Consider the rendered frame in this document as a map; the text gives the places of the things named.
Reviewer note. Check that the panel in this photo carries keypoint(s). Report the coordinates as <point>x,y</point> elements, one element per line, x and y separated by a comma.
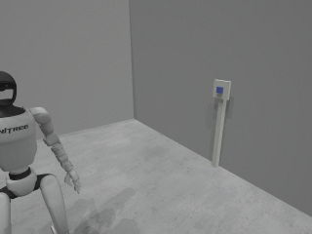
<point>222,100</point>

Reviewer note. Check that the left robot hand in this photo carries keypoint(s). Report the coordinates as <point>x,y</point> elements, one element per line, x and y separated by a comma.
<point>75,179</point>

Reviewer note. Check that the button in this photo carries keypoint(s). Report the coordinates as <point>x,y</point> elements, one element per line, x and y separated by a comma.
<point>219,90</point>

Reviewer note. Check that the robot right thigh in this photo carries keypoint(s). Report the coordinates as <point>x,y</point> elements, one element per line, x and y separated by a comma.
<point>5,211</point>

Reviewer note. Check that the robot torso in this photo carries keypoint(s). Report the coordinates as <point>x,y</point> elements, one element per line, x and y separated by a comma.
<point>18,147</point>

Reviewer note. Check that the robot left forearm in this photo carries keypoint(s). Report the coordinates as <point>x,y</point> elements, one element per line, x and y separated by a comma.
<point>61,155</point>

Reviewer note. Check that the left robot upper arm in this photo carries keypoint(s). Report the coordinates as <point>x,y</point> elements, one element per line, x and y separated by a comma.
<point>44,120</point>

